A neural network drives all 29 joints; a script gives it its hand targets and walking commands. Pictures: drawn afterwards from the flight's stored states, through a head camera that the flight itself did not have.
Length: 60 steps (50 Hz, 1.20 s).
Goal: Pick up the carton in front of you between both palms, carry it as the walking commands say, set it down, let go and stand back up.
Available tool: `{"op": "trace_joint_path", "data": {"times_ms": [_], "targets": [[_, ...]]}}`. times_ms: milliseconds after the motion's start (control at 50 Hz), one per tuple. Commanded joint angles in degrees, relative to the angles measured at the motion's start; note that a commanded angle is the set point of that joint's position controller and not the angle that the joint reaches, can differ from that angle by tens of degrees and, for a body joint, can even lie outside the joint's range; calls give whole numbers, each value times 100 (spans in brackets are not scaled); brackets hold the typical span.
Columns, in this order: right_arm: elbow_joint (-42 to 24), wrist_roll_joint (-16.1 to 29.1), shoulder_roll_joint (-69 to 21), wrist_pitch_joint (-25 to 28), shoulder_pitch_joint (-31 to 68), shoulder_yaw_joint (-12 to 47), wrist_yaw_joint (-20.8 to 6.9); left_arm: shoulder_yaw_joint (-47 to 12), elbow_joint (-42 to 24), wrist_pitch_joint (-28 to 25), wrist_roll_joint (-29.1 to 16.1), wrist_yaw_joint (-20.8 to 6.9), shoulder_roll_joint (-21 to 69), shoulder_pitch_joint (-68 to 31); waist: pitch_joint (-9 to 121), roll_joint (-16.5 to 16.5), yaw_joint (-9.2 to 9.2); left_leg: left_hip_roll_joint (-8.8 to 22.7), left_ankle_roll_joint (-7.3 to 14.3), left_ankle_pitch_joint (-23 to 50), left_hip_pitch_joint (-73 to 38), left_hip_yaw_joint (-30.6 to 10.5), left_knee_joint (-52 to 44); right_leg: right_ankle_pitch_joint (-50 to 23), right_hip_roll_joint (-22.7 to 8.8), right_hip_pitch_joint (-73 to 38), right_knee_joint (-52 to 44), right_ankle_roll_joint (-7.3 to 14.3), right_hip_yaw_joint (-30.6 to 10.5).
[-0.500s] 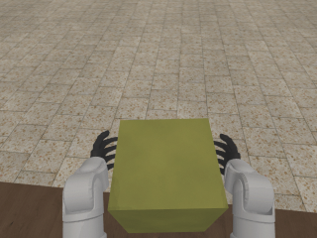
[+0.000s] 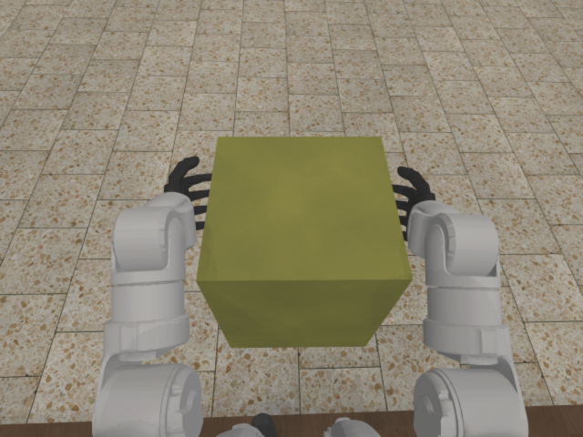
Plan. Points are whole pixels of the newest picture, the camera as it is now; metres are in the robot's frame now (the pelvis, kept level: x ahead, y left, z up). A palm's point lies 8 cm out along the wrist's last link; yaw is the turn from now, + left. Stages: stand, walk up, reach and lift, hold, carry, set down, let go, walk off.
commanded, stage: carry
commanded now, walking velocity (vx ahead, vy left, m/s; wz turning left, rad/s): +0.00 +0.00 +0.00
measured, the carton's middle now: (298, 252) +0.37 -0.01 +0.01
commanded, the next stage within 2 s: none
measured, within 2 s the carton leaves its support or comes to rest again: neither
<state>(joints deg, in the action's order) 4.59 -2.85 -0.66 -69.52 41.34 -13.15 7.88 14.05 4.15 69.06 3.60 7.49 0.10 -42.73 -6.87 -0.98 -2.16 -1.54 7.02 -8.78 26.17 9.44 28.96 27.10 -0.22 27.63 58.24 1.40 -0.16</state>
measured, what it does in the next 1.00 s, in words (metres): goes down: right foot, then left foot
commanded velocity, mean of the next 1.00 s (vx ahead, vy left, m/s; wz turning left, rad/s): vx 0.00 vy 0.00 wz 0.00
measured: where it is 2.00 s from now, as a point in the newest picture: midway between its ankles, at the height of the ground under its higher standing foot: (242, 302)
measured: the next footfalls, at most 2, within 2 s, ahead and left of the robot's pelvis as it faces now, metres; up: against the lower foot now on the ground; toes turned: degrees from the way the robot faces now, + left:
right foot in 0.20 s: +0.14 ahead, -0.12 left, +0.00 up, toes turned +1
left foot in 0.46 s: +0.20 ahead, +0.08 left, +0.00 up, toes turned +3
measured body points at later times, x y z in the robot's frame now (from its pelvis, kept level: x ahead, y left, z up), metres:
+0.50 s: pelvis +0.17 -0.02 -0.01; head +0.23 -0.01 +0.44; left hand +0.54 +0.16 +0.10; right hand +0.56 -0.14 +0.09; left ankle +0.16 +0.07 -0.73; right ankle +0.10 -0.12 -0.73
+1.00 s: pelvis +0.44 +0.08 -0.10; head +0.48 +0.08 +0.35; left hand +0.83 +0.16 +0.01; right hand +0.76 -0.13 -0.01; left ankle +0.27 +0.12 -0.77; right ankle +0.60 +0.04 -0.81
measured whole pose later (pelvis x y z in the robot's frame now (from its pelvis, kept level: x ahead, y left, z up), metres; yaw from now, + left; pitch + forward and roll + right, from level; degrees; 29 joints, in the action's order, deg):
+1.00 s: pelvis +0.44 +0.08 -0.10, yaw +1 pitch +1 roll +0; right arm -5.8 -2.6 -4.2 -67.9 29.4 -14.0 8.8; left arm 13.7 0.4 66.9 6.7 5.5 4.9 -37.0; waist -3.6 -0.9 -9.4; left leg -6.0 0.1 21.0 8.9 4.4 49.2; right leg -16.6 4.2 30.2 28.9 2.0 7.8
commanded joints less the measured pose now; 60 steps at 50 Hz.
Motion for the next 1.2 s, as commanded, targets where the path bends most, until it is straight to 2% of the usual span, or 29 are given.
{"op": "trace_joint_path", "data": {"times_ms": [0, 100, 180, 220, 240, 260, 320, 420, 440, 480, 540, 580, 620, 660, 680, 700, 740, 800, 840, 860, 900, 960, 980, 1000, 1020, 1040, 1080, 1100, 1180], "targets": [[-1411, 2654, -6463, 202, 4279, 3778, -1384, -3817, -816, -99, -2249, -1109, 6613, -3394, 4129, 598, -78, 1630, 538, 4581, -3654, -1538, -169, -98, -39, -19, -1151, -112, 23], [-1932, 2521, -6051, 224, 3873, 4119, -1367, -4177, -1399, -159, -2029, -1079, 6278, -3048, 4279, 908, -71, 1404, 558, 5621, -3786, -1004, 390, -851, 175, -43, -1746, -111, 321], [-1616, 2331, -5703, 209, 3436, 4325, -1353, -4411, -1294, -98, -2120, -1240, 5932, -2871, 4150, 629, 179, 1277, 331, 4735, -3068, -746, 1087, -2445, -91, -774, -2352, 188, 59], [-1391, 2218, -5662, 170, 3374, 4262, -1350, -4359, -967, -84, -2179, -1344, 5755, -2692, 4168, -508, 399, 583, -266, 2686, -1119, -424, 1700, -6905, -902, -2823, -2291, 724, -802], [-1251, 2182, -5667, 153, 3333, 4236, -1348, -4306, -793, -100, -2227, -1398, 5826, -2573, 4145, -1227, 551, 202, -461, 147, -30, -466, 1951, -7929, -1291, -3680, -2467, 1047, -1318], [-1193, 2165, -5755, 160, 3374, 4275, -1358, -4286, -708, -114, -2298, -1459, 5937, -2627, 3831, -1426, 639, 10, -598, -1957, 867, -526, 1843, -8245, -1463, -4255, -2536, 1218, -1511], [-1189, 2152, -5949, 250, 3550, 4236, -1357, -4445, -918, -176, -2570, -1583, 6290, -3017, 3687, -825, 869, 60, -657, -1562, 1283, -843, 1464, -7000, -1326, -4817, -2349, 1065, -1302], [-978, 2012, -5763, 210, 3261, 3984, -1282, -4598, -1007, -166, -2760, -1542, 6334, -3376, 3565, -326, 446, 45, -610, 300, -635, -553, 348, -5680, -1014, -2953, -2200, 662, -532], [-947, 1959, -5719, 183, 3189, 3877, -1300, -4555, -806, -155, -2748, -1538, 6378, -3190, 3417, -499, 856, -9, -681, 891, 553, -660, 573, -4302, -838, -3937, -1730, 747, -723], [-552, 1797, -5689, 165, 3161, 3775, -1341, -4384, -421, -119, -2676, -1552, 6344, -2938, 2974, -705, 1368, -35, -568, -635, 2547, -811, 1256, -5135, -865, -5103, -1485, 942, -1569], [-249, 1646, -5614, 209, 3214, 3492, -1384, -4417, -50, -208, -2880, -1597, 6598, -3035, 2694, -820, 1710, 65, -556, -1946, 3803, -1470, 2004, -5893, -1150, -5438, -1281, 1156, -2582], [-289, 1462, -5420, 286, 3097, 3255, -1353, -4474, -129, -318, -3058, -1619, 6765, -3332, 2839, -512, 1420, 241, -582, -1156, 3020, -1692, 1659, -4856, -1135, -4642, -1328, 1096, -2700], [-337, 1222, -5257, 416, 3294, 2971, -1297, -4534, -371, -404, -3262, -1665, 6908, -3937, 2508, 301, 1176, 189, -722, 1389, 1029, -1204, 84, -2350, -485, -2767, -1457, 725, -1679], [-421, 1176, -5199, 578, 3504, 2924, -1195, -4680, -547, -460, -3564, -1681, 7038, -4356, 2442, 466, 1033, -117, -639, 2220, -785, -781, -1256, -1817, 54, -1911, -914, 377, -915], [-563, 1135, -5201, 656, 3507, 2930, -1150, -4738, -651, -487, -3673, -1677, 7093, -4453, 2605, 618, 730, -110, -536, 2848, -2044, -626, -1857, -2060, 195, -1392, -181, 252, -523], [-620, 1023, -4990, 677, 3209, 2858, -1111, -4758, -751, -499, -3702, -1699, 6861, -4630, 3129, 755, 31, 1164, -332, 5306, -4811, -1937, -286, 83, 262, 1190, 1085, -240, 42], [-957, 1307, -4997, 539, 3058, 3111, -1094, -4685, -338, -492, -3528, -1586, 6827, -3917, 3472, 1201, -359, 1415, -867, 8083, -5432, -1988, 217, 1263, 187, 1952, 2197, -129, 148], [-1397, 1562, -5288, 384, 3313, 3552, -1147, -4399, -323, -254, -3026, -1463, 6712, -3362, 2656, 1056, -379, 1221, -622, 6489, -4389, -2410, 158, -174, 258, 2572, 1667, 57, 69], [-1678, 1940, -5716, 292, 3162, 3971, -1254, -4159, -340, -164, -2581, -1392, 6599, -2770, 2525, 1122, -578, 1121, -500, 7239, -4732, -2482, 442, -702, 206, 3210, 1172, 190, 386], [-1863, 2138, -5990, 270, 3175, 4153, -1347, -4005, -437, -153, -2361, -1354, 6450, -2530, 2497, 590, -676, 914, -404, 7003, -4553, -2356, 439, -1506, 232, 3036, 142, 128, 568], [-1999, 2591, -6322, 278, 3460, 4481, -1538, -3710, -507, -188, -1819, -1264, 6122, -2201, 2548, 321, -597, 642, -419, 6682, -3518, -2256, 585, -2740, 376, 1502, -1557, 57, 796], [-1687, 3148, -6436, 381, 3980, 4708, -1734, -3202, -388, -367, -1179, -1090, 5344, -1996, 2654, -265, 5, 87, -646, 3751, -183, -1076, 1710, -5658, 759, -3165, -3674, -51, 1097], [-1501, 3234, -6295, 422, 4164, 4731, -1782, -2956, -134, -415, -979, -1042, 5103, -1795, 2471, -557, 363, -158, -859, 1874, 645, -783, 3079, -6519, 376, -4001, -4257, 209, 721], [-1319, 3308, -5987, 421, 4324, 4726, -1798, -2840, 170, -424, -852, -1010, 4865, -1612, 2573, -959, 605, -609, -989, -2373, 1256, -404, 4931, -7544, -536, -4524, -4634, 706, 22], [-927, 3379, -5549, 388, 4191, 4598, -1762, -2820, 210, -393, -823, -987, 4389, -1580, 3304, 238, 588, -686, -857, -3613, 1573, -971, 6403, -9328, -1636, -5297, -3219, 1016, -890], [-329, 3388, -5738, 285, 3944, 4471, -1729, -2717, 562, -345, -686, -886, 4314, -1532, 3910, 17, 636, -175, -793, -3386, 2100, -2022, 6754, -9131, -2810, -5860, -2431, 1631, -1888], [-574, 3274, -5830, 212, 3707, 4212, -1670, -3051, 174, -303, -1082, -896, 4893, -1816, 4428, 642, 385, 380, -465, -2593, 1792, -1978, 5816, -5128, -2584, -4807, -2868, 1941, -2283], [-661, 3138, -6008, 230, 3848, 4076, -1639, -3443, -258, -306, -1494, -969, 5424, -2503, 4459, 1036, 239, 479, -539, -2200, 1421, -1730, 5267, -3785, -2271, -4117, -3234, 1736, -2175], [-1281, 2633, -6301, 340, 3956, 3885, -1395, -4371, -1375, -369, -2644, -1210, 6597, -3815, 3981, -139, 199, 432, -756, -1878, 196, -1086, 3383, -4969, -1527, -2493, -3420, 1150, -1125]]}}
